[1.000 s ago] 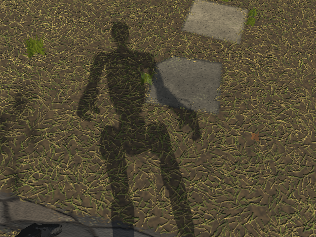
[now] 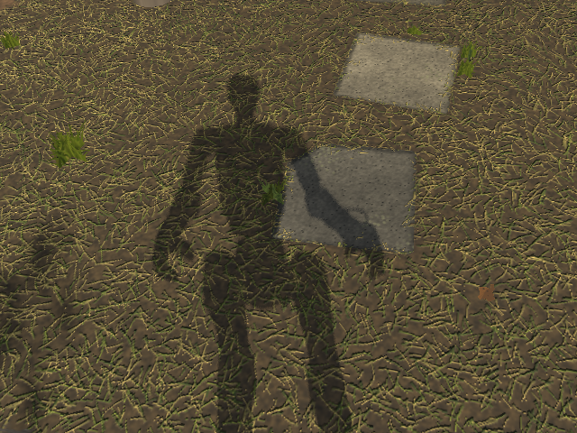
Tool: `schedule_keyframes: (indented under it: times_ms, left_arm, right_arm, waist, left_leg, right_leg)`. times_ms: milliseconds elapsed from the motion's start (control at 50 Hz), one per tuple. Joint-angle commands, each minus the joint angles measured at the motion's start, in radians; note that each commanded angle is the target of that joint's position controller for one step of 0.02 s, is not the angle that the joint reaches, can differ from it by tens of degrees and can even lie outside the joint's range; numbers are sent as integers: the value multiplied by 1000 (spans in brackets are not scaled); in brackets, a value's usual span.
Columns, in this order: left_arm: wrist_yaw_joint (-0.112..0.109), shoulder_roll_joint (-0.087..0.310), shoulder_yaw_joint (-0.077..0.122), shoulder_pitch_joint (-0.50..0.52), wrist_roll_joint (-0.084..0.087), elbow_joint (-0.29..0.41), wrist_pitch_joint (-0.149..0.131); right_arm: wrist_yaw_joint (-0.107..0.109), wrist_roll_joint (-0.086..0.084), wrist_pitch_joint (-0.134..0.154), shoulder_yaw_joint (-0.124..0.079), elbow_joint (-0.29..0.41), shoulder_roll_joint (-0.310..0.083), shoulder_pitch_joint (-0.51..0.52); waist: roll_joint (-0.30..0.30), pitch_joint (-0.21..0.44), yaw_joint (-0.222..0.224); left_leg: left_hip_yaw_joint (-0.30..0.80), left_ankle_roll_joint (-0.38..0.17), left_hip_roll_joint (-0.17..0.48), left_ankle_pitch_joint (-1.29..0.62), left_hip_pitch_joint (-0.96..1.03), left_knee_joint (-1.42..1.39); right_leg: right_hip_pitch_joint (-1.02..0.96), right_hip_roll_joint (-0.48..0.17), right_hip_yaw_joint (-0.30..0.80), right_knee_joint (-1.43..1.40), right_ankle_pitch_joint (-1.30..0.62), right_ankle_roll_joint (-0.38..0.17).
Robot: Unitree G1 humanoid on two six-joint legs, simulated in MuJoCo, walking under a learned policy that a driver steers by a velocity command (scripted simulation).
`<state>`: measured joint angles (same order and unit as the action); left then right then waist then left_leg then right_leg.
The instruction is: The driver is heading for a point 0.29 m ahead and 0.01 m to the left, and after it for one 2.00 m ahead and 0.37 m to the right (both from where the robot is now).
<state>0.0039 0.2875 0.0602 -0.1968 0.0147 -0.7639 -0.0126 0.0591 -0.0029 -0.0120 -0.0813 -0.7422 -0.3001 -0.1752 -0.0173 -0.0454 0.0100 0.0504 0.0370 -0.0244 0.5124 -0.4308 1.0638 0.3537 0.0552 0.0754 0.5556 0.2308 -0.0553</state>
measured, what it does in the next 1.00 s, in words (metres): walks ahead: left foot, then right foot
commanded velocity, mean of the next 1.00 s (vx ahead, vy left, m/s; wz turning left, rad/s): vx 0.15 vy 0.00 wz -0.22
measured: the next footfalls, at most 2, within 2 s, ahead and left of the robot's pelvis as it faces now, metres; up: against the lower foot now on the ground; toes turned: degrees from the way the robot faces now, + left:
left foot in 0.22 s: +0.10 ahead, +0.14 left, +0.00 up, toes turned -12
right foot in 0.56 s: +0.22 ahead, -0.14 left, +0.00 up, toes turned -11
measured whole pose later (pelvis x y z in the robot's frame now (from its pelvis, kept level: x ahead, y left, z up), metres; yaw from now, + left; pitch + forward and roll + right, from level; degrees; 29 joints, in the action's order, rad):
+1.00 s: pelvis +0.18 -0.01 +0.00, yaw -12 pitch -1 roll -1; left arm -0.01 0.22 0.03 -0.15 -0.01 -0.86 0.00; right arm 0.03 0.01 0.01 -0.03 -0.86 -0.24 -0.24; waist 0.01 -0.03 0.00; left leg 0.02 0.03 0.04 0.32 -0.21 0.54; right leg 0.25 0.02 0.01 0.51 0.24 0.00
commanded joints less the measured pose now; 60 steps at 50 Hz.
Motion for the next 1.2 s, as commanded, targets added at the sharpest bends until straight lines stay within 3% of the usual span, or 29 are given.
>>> schedule_keyframes:
  times_ms: [20, 80, 140, 200, 220, 240, 260, 280, 300, 380, 420, 480, 520, 560, 580, 600, 620, 640, 680, 720, 760, 820, 840, 860, 880, 920, 960, 1040, 1200]
  left_arm:
    - [-29, 164, 39, 17, 4, 77, -1]
    - [-43, 176, 46, 4, 5, 88, 3]
    - [-37, 187, 51, 15, 10, 106, 10]
    - [-34, 131, 34, 37, 10, 125, 18]
    - [-31, 62, 14, 37, 5, 131, 11]
    - [-28, -8, -5, 24, 7, 154, -3]
    - [-26, 65, 13, 48, 16, 189, -19]
    - [-25, 123, 28, 30, 10, 162, -24]
    - [-23, 134, 36, 6, 0, 133, -24]
    - [-7, 55, 16, 37, -20, 126, -29]
    - [2, 4, -6, 79, -18, 139, -27]
    - [10, 31, -1, 134, -8, 158, -22]
    - [13, 51, 8, 113, -5, 155, -23]
    - [2, 93, 25, 35, -18, 129, -25]
    - [-12, 158, 39, -43, -32, 127, -23]
    - [-21, 166, 34, -75, -47, 113, -9]
    - [-16, 73, 12, -98, -33, 91, -1]
    - [-8, 49, -1, -50, -26, 87, -2]
    - [-1, 68, 0, 57, -25, 91, -9]
    - [-4, 84, 6, 126, -32, 86, -9]
    - [-9, 66, 4, 146, -35, 75, -5]
    - [-10, 33, -9, 146, -21, 44, 0]
    - [-7, 11, -16, 109, -24, 21, -3]
    - [-4, 12, -17, 83, -35, 10, -2]
    - [-5, 10, -14, 65, -34, 6, 0]
    - [-14, 41, -6, 96, -27, -9, 1]
    - [-21, 44, -4, 79, -24, -33, 5]
    - [-22, 39, -1, 66, -17, -80, 5]
    - [-34, 52, 4, 52, -13, -171, 24]
  right_arm:
    - [-17, -1, 41, -18, 87, -78, 49]
    - [-37, -6, 75, -8, 86, -56, 53]
    - [-51, -20, 97, -11, 77, -67, 23]
    - [-48, -24, 107, -25, 33, -86, -97]
    - [-41, -11, 110, -31, 14, -118, -195]
    - [-41, 18, 107, -36, 12, -184, -242]
    - [-52, 44, 112, -48, 17, -222, -178]
    - [-50, 22, 116, -28, 32, -141, -114]
    - [-46, 9, 116, -13, 36, -94, -84]
    - [-39, 13, 104, -1, 19, -87, -79]
    - [-36, 5, 89, -1, 6, -95, -84]
    - [-39, -5, 70, -12, -25, -145, -157]
    - [-41, -17, 63, -10, -27, -144, -143]
    - [-43, -18, 67, 2, -42, -115, -161]
    - [-45, 12, 79, 17, -30, -81, -171]
    - [-47, 27, 83, 45, -34, -5, -276]
    - [-43, 16, 68, 43, -38, -30, -224]
    - [-40, -2, 51, 28, -26, -77, -181]
    - [-23, 2, 20, 21, -36, -75, -153]
    - [-9, 7, 4, 22, -51, -57, -174]
    - [-9, 9, 5, 30, -70, -30, -193]
    - [-19, 19, 9, 33, -84, -20, -184]
    - [-20, 34, 9, 31, -70, -44, -156]
    - [-18, 30, 8, 23, -46, -97, -124]
    - [-18, 15, 8, 12, -59, -130, -83]
    - [-23, 20, 23, 27, -60, -64, -62]
    - [-27, 18, 41, 30, -71, -54, -68]
    - [-27, 10, 46, 31, -98, -57, -91]
    - [-28, 7, 37, 36, -141, -51, -78]
  waist:
    - [164, 91, 11]
    - [168, 92, 13]
    - [180, 84, -7]
    - [133, 80, -79]
    - [32, 107, -108]
    - [-158, 106, -93]
    - [-233, -16, -49]
    - [-163, -78, -30]
    - [-121, -80, -17]
    - [-94, 5, -18]
    - [-112, 42, -34]
    - [-135, 60, -67]
    - [-133, 61, -41]
    - [-82, 99, 4]
    - [3, 205, 25]
    - [198, 331, -12]
    - [229, 347, 28]
    - [182, 250, 18]
    - [129, 139, -11]
    - [153, 107, -47]
    - [159, 122, -53]
    - [128, 122, -68]
    - [92, 98, -54]
    - [21, 51, -18]
    - [-91, 10, 22]
    - [-71, -10, -5]
    - [-64, 19, -8]
    - [-19, 68, -17]
    - [17, 60, -12]
  left_leg:
    - [18, 7, 26, -89, -129, -124]
    - [8, 9, -2, -107, -13, -332]
    - [-9, -2, -27, -164, 130, -484]
    - [-23, -34, 13, -306, 375, -666]
    - [130, -75, 159, -176, 502, -725]
    - [465, -169, 350, 127, 540, -857]
    - [665, -278, 440, 285, 403, -926]
    - [574, -278, 398, 228, 368, -923]
    - [443, -240, 331, 68, 372, -903]
    - [127, -209, 231, -675, 337, -844]
    - [30, -198, 188, -800, 290, -810]
    - [41, -202, 214, -806, 295, -774]
    - [66, -192, 231, -780, 311, -734]
    - [44, -132, 184, -772, 284, -629]
    - [-3, -74, 133, -611, 199, -492]
    - [-36, -8, 72, -194, 45, -314]
    - [13, 31, 63, 122, 24, -201]
    - [24, 42, 79, 177, -16, -133]
    - [18, 53, 98, 116, -28, -141]
    - [3, 62, 96, 13, 81, -235]
    - [-22, 56, 84, -100, 177, -337]
    - [-51, 26, 64, -359, 316, -571]
    - [-7, 7, 97, -433, 341, -613]
    - [37, -24, 146, -429, 296, -643]
    - [31, -60, 133, -243, 167, -643]
    - [23, -50, 110, -175, 109, -675]
    - [9, -31, 98, -313, 160, -650]
    - [-7, -32, 87, -439, 221, -616]
    - [-19, -42, 76, -496, 238, -625]
  right_leg:
    - [-180, -213, 393, -333, 291, -167]
    - [-142, -188, 367, -328, 257, -167]
    - [-49, -176, 396, -320, 300, -165]
    - [103, -105, 362, -213, 379, -91]
    - [224, -41, 270, 3, 393, -31]
    - [381, 76, 111, 276, 358, 9]
    - [492, 4, 112, 421, 334, 11]
    - [501, -31, 125, 474, 254, 21]
    - [478, -34, 116, 483, 187, 37]
    - [315, -66, 0, 388, 21, 100]
    - [176, -77, -57, 235, -35, 115]
    - [66, -48, -90, 97, -70, 98]
    - [3, -37, -87, -14, -111, 61]
    - [-195, -46, -58, -178, -303, 10]
    - [-395, -184, 73, -116, -664, -36]
    - [-588, -369, 254, -54, -860, -196]
    - [-512, -408, 346, -130, -733, -260]
    - [-420, -375, 311, -170, -572, -237]
    - [-266, -316, 229, -217, -398, -182]
    - [-126, -265, 161, -250, -324, -155]
    - [-80, -235, 109, -246, -298, -150]
    - [-31, -189, 69, -218, -75, -98]
    - [-2, -159, 61, -210, 50, -45]
    - [5, -113, 32, -189, 171, 0]
    - [-58, -63, -21, -178, 135, 32]
    - [-125, -64, -26, -122, 29, 37]
    - [-139, -73, -21, -102, -95, 26]
    - [-173, -80, -23, -85, -217, 26]
    - [-210, -83, -26, -87, -270, 38]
